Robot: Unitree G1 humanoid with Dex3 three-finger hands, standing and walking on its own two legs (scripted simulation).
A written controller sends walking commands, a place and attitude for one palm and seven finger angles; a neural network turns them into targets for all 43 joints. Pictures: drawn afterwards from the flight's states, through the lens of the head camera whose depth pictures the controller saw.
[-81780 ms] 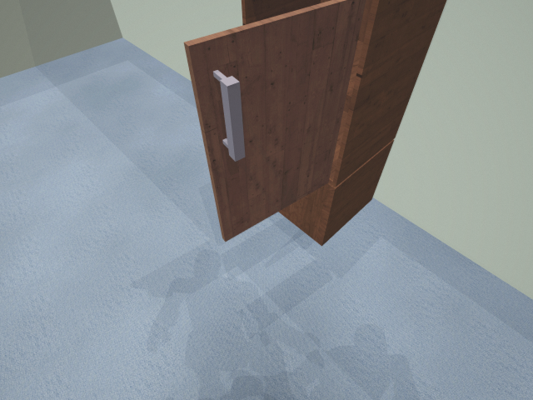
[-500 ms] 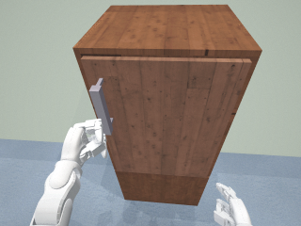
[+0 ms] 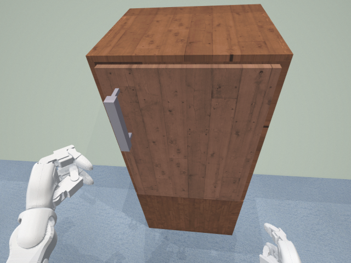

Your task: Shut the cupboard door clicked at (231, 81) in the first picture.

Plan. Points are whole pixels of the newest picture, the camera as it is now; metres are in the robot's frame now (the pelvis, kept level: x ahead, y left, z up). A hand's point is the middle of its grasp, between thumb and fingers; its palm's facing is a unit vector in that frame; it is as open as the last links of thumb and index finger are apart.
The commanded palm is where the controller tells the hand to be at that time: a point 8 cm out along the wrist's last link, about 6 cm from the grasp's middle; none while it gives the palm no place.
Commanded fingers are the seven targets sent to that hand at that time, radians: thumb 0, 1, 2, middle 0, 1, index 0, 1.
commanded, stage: draw the hand back to the body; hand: left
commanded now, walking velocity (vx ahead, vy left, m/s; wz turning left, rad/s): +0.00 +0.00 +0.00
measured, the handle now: (121, 120) +0.44 +0.19 +0.10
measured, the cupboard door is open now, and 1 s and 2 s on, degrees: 0 0 0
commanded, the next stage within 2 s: step back with the hand held close in 0.84 s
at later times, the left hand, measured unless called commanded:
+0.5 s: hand (26, 187) +0.20 +0.29 +0.16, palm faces +0.44 -0.80 -0.41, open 6.4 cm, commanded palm +0.16 +0.32 +0.18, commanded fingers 0.00 0.90 0.90 -0.20 -0.30 -0.20 -0.30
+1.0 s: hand (18, 185) +0.20 +0.30 +0.16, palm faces +0.44 -0.81 -0.39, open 7.4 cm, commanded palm +0.15 +0.34 +0.18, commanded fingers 0.00 0.90 0.90 -0.20 -0.30 -0.20 -0.30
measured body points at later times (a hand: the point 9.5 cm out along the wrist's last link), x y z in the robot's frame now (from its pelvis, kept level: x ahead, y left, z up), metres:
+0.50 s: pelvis +0.01 +0.02 +0.00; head -0.01 -0.01 +0.45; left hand +0.17 +0.33 +0.18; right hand +0.21 -0.20 -0.08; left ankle +0.02 +0.10 -0.74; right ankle -0.01 -0.07 -0.74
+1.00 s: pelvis +0.01 +0.04 +0.00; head -0.01 +0.02 +0.45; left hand +0.17 +0.34 +0.18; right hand +0.19 -0.18 -0.08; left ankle +0.02 +0.10 -0.74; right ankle -0.01 -0.07 -0.74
